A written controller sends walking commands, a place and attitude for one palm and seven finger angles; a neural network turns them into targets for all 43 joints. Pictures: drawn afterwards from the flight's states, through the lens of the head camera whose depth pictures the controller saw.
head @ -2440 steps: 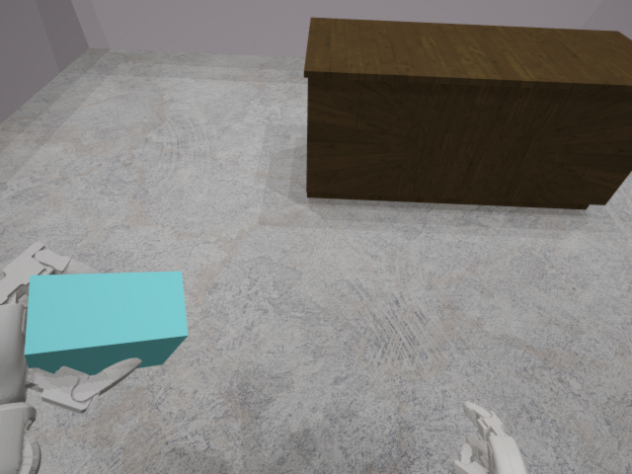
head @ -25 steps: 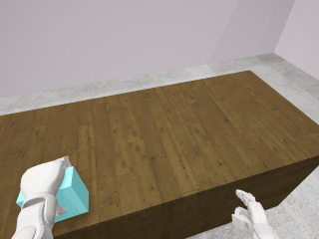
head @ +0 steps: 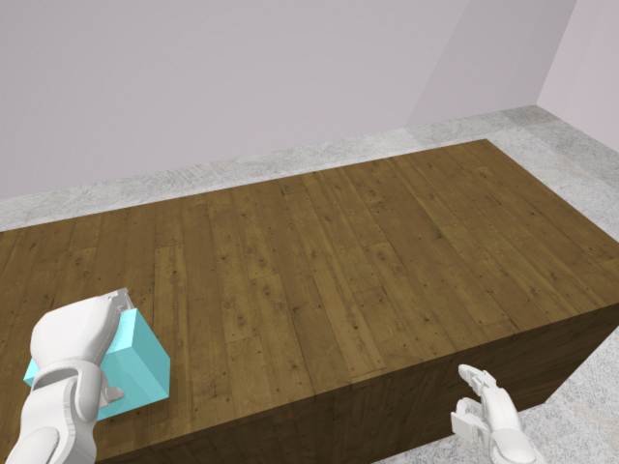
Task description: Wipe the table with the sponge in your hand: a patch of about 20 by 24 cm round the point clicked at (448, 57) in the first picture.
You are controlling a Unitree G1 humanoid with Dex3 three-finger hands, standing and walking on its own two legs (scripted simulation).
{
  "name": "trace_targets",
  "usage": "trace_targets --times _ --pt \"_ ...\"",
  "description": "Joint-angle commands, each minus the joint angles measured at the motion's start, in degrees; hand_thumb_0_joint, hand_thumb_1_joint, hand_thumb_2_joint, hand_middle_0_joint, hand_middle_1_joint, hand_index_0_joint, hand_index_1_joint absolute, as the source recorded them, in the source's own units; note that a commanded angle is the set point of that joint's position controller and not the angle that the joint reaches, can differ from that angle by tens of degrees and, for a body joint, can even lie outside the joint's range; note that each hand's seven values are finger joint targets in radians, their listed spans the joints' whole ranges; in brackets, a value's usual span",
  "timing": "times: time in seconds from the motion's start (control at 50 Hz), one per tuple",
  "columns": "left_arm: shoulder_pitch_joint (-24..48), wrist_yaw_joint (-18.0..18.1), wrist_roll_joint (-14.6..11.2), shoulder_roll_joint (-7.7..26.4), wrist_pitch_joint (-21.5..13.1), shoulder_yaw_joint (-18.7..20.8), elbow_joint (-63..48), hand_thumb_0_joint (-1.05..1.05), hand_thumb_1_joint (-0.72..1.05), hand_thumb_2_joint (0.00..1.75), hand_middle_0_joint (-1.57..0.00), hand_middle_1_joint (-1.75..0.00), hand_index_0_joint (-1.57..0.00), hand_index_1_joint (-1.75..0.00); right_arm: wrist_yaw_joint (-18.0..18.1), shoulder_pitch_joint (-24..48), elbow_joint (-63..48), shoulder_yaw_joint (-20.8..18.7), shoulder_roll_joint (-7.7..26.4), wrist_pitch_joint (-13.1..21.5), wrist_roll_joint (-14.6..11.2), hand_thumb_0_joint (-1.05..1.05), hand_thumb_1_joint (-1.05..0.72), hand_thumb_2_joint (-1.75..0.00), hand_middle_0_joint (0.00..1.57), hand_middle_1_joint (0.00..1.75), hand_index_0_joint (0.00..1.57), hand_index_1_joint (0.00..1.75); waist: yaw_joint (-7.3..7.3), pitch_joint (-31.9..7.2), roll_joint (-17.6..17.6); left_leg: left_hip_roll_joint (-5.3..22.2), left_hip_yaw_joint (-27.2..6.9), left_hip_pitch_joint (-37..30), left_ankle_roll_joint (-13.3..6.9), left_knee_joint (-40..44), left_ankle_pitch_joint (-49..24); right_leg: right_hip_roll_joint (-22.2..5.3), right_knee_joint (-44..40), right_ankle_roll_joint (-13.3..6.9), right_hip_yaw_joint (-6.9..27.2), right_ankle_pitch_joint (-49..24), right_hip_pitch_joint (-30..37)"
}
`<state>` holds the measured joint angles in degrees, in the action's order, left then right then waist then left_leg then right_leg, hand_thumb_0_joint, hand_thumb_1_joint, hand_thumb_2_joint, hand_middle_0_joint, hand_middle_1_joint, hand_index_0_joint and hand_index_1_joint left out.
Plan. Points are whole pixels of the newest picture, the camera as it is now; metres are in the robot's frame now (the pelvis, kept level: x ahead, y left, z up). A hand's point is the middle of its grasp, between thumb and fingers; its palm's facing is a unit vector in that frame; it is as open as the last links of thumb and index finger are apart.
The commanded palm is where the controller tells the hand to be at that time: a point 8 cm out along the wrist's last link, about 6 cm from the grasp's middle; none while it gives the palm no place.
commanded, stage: lift the sponge slowly off the table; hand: left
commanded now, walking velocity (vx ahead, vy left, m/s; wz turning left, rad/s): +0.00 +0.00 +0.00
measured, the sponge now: (113, 376) +0.19 +0.31 +0.00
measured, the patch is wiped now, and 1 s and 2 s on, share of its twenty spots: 1.00 1.00 1.00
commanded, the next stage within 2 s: bring the sponge back beside the body in 0.46 s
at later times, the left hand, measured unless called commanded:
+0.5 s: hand (89, 338) +0.20 +0.32 +0.08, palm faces +0.02 -0.10 -0.99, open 10.5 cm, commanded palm +0.18 +0.31 +0.14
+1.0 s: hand (96, 338) +0.20 +0.30 +0.09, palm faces +0.04 -0.12 -0.99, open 10.5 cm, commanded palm +0.17 +0.30 +0.16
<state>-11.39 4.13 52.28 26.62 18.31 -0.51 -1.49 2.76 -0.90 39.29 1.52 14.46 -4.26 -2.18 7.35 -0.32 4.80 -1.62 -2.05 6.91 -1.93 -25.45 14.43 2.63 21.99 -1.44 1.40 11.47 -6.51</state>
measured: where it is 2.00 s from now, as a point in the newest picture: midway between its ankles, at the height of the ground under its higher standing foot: outside the picture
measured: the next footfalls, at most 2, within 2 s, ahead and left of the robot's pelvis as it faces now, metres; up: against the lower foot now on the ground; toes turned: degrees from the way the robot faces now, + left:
none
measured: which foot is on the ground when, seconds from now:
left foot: down 0.00-1.00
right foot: down 0.00-1.00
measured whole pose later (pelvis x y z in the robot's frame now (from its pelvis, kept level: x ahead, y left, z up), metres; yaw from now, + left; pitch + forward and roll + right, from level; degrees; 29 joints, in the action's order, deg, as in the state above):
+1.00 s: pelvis +0.00 +0.00 +0.00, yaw +0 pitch -5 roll -1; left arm -11.3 -0.5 50.8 28.7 22.4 -0.6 -10.2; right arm 2.6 0.4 38.1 2.7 14.9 -4.4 -2.5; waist 7.5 0.3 5.3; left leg -1.9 -2.2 5.8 -1.9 -24.1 13.5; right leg 2.4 21.1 -1.5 1.4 10.8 -5.5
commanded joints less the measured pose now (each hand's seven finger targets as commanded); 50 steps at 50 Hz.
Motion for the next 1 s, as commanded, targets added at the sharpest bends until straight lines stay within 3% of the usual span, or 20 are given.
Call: trace_targets --times 0.0,0.08,0.16,0.24,0.28,0.32,0.36,0.38,0.44,0.48,0.5,0.54,0.58,0.64,0.68,0.8,0.86,0.88,0.92,0.98 --pt "13.74 2.04 1.28 15.03 -0.63 9.05 -12.22 0.0 0.1 1.3 -1.2 -1.6 -1.2 -1.6 1.07 13.08 -10.33 -2.01 6.49 3.28 -0.04 0.0 -0.9 -0.9 0.2 0.3 0.2 0.3 -0.42 -8.28 0.04 -0.22 -3.66 -1.19 -1.03 3.56 -11.73 -0.47 -4.05 -3.84 4.85 -6.34 2.33" --pt "14.61 1.35 0.53 17.51 -2.02 11.07 -14.56 0.0 0.1 1.3 -1.2 -1.6 -1.2 -1.6 1.19 13.1 -10.05 -2.2 6.75 3.56 -0.14 0.0 -0.9 -0.9 0.2 0.3 0.2 0.3 -0.74 -9.14 0.83 -0.16 -3.84 -2.36 -0.88 3.66 -12.19 -0.4 -4.3 -3.99 6.28 -6.86 2.6" --pt "11.73 0.54 0.25 14.88 -2.16 9.1 -15.96 0.0 0.1 1.3 -1.2 -1.6 -1.2 -1.6 0.89 13.07 -10.62 -2.22 6.32 3.62 -0.03 0.0 -0.9 -0.9 0.2 0.3 0.2 0.3 -0.61 -9.36 1.18 -0.09 -3.69 -2.41 -0.74 3.44 -14.81 -0.84 -3.75 -3.75 4.97 -10.17 3.26" --pt "12.16 0.13 0.14 17.13 -1.04 11.21 -13.44 0.0 0.1 1.3 -1.2 -1.6 -1.2 -1.6 1.1 12.96 -10.1 -1.96 6.9 3.37 -0.01 0.0 -0.9 -0.9 0.2 0.3 0.2 0.3 -0.48 -7.51 -0.79 -0.03 -3.74 -1.46 -0.79 3.64 -13.53 -0.81 -4.4 -3.71 4.96 -8.61 2.48" --pt "13.93 0.15 -0.29 19.19 -1.18 12.52 -17.49 0.0 0.1 1.3 -1.2 -1.6 -1.2 -1.6 1.07 13.8 -10.65 -1.88 6.94 3.38 -0.23 0.0 -0.9 -0.9 0.2 0.3 0.2 0.3 -0.42 -9.06 1.92 0.15 -4.06 -2.07 -0.64 4.29 -13.1 -0.7 -4.06 -3.89 6.07 -7.74 3.59" --pt "13.29 -0.16 -0.09 16.26 -0.84 10.05 -17.11 0.0 0.1 1.3 -1.2 -1.6 -1.2 -1.6 1.03 13.83 -10.95 -1.79 6.13 3.65 -0.31 0.0 -0.9 -0.9 0.2 0.3 0.2 0.3 -0.4 -8.44 1.88 0.14 -4.2 -1.98 -0.7 4.31 -13.25 -0.81 -4.11 -3.74 4.87 -6.9 2.96" --pt "12.95 -0.53 -0.15 17.0 -0.33 10.6 -14.98 0.0 0.1 1.3 -1.2 -1.6 -1.2 -1.6 1.1 13.42 -10.42 -1.85 6.65 3.32 -0.25 0.0 -0.9 -0.9 0.2 0.3 0.2 0.3 -0.65 -7.79 -0.73 0.25 -4.13 -1.39 -0.59 4.49 -13.05 -0.84 -4.4 -3.63 4.74 -6.86 2.74" --pt "13.96 -0.55 -0.4 17.89 -0.43 11.27 -16.54 0.0 0.1 1.3 -1.2 -1.6 -1.2 -1.6 1.04 13.97 -10.67 -1.71 6.85 3.53 -0.41 0.0 -0.9 -0.9 0.2 0.3 0.2 0.3 -0.66 -7.88 1.26 0.44 -4.19 -1.72 -0.58 4.76 -12.27 -0.5 -4.42 -3.93 5.67 -5.92 2.63" --pt "11.98 -1.29 -0.14 16.19 0.42 10.04 -12.94 0.0 0.1 1.3 -1.2 -1.6 -1.2 -1.6 1.04 13.21 -10.42 -1.66 6.99 3.29 -0.2 0.0 -0.9 -0.9 0.2 0.3 0.2 0.3 -0.42 -7.61 -1.58 0.28 -3.89 -0.99 -0.67 4.41 -12.67 -0.74 -4.45 -3.65 4.42 -6.88 2.41" --pt "13.89 -1.26 -0.31 17.96 -0.1 10.98 -16.97 0.0 0.1 1.3 -1.2 -1.6 -1.2 -1.6 0.96 13.88 -10.97 -1.57 7.05 3.29 -0.3 0.0 -0.9 -0.9 0.2 0.3 0.2 0.3 -0.59 -8.9 1.13 0.41 -4.1 -1.42 -0.64 4.9 -12.21 -0.58 -4.08 -3.83 5.61 -6.24 3.17" --pt "14.41 -1.32 0.23 16.42 -0.09 9.58 -16.82 0.0 0.1 1.3 -1.2 -1.6 -1.2 -1.6 1.0 13.78 -11.38 -1.48 6.67 3.47 -0.18 0.0 -0.9 -0.9 0.2 0.3 0.2 0.3 -0.25 -9.56 1.69 0.17 -3.95 -1.55 -0.86 4.43 -12.48 -0.6 -3.92 -3.8 4.24 -6.53 3.49" --pt "14.58 -1.34 0.5 15.43 -0.25 8.78 -15.45 0.0 0.1 1.3 -1.2 -1.6 -1.2 -1.6 1.02 13.27 -10.81 -1.52 6.59 3.53 -0.11 0.0 -0.9 -0.9 0.2 0.3 0.2 0.3 -0.48 -8.29 0.27 0.48 -4.2 -1.58 -0.7 4.73 -12.77 -0.48 -4.23 -3.75 3.86 -6.22 2.31" --pt "15.43 -0.73 0.09 17.64 -0.95 10.56 -19.13 0.0 0.1 1.3 -1.2 -1.6 -1.2 -1.6 0.97 13.62 -11.35 -1.59 6.67 3.95 -0.18 0.0 -0.9 -0.9 0.2 0.3 0.2 0.3 -0.42 -9.82 1.39 0.69 -4.49 -1.85 -0.66 5.16 -12.13 -0.28 -3.79 -3.91 5.18 -5.78 3.52" --pt "14.33 -0.31 0.86 14.5 -0.27 8.13 -17.61 0.0 0.1 1.3 -1.2 -1.6 -1.2 -1.6 0.93 13.43 -11.03 -1.54 6.22 4.06 -0.01 0.0 -0.9 -0.9 0.2 0.3 0.2 0.3 -0.13 -9.1 1.85 0.61 -4.49 -2.01 -0.62 5.03 -12.55 -0.35 -4.08 -3.87 4.15 -5.84 2.89" --pt "14.13 0.29 0.41 17.89 0.21 11.32 -18.61 0.0 0.1 1.3 -1.2 -1.6 -1.2 -1.6 0.83 14.01 -11.03 -1.54 6.63 3.96 -0.12 0.0 -0.9 -0.9 0.2 0.3 0.2 0.3 0.11 -9.02 0.67 0.77 -4.73 -1.29 -0.5 5.59 -12.24 -0.28 -3.82 -4.05 5.56 -5.49 3.8" --pt "12.91 -0.42 0.21 16.51 3.16 9.92 -18.19 0.0 0.1 1.3 -1.2 -1.6 -1.2 -1.6 0.64 14.99 -11.52 -1.18 6.58 3.24 -0.28 0.0 -0.9 -0.9 0.2 0.3 0.2 0.3 0.45 -9.53 0.38 0.47 -4.41 -0.92 -0.7 5.23 -12.45 -0.61 -3.68 -3.83 4.33 -5.92 4.48" --pt "13.81 -1.45 0.26 14.41 3.37 7.01 -20.66 0.0 0.1 1.3 -1.2 -1.6 -1.2 -1.6 0.49 15.31 -11.53 -1.22 6.35 3.14 -0.47 0.0 -0.9 -0.9 0.2 0.3 0.2 0.3 -0.56 -9.25 1.26 0.63 -4.4 -1.88 -0.52 5.14 -13.61 -0.79 -3.82 -3.68 4.68 -7.03 3.45" --pt "14.27 -1.4 -0.23 15.86 3.04 8.34 -22.26 0.0 0.1 1.3 -1.2 -1.6 -1.2 -1.6 0.59 15.52 -11.81 -1.17 6.4 3.46 -0.48 0.0 -0.9 -0.9 0.2 0.3 0.2 0.3 -0.56 -9.05 2.15 0.92 -4.71 -1.88 -0.63 5.5 -12.27 -0.39 -3.66 -3.88 5.43 -5.67 3.57" --pt "11.68 -1.88 0.06 13.91 3.1 7.01 -21.41 0.0 0.1 1.3 -1.2 -1.6 -1.2 -1.6 0.39 15.07 -11.85 -0.99 5.91 3.65 -0.37 0.0 -0.9 -0.9 0.2 0.3 0.2 0.3 -0.3 -8.88 0.4 0.73 -4.8 -1.79 -0.68 5.12 -13.95 -0.54 -3.55 -3.8 4.6 -7.14 3.61" --pt "13.08 -1.8 0.29 17.29 2.9 9.73 -23.14 0.0 0.1 1.3 -1.2 -1.6 -1.2 -1.6 0.43 15.43 -11.67 -1.06 6.59 3.21 -0.25 0.0 -0.9 -0.9 0.2 0.3 0.2 0.3 -0.35 -8.98 0.4 0.98 -4.87 -1.62 -0.68 5.35 -12.68 -0.31 -3.64 -3.97 6.03 -6.24 3.86"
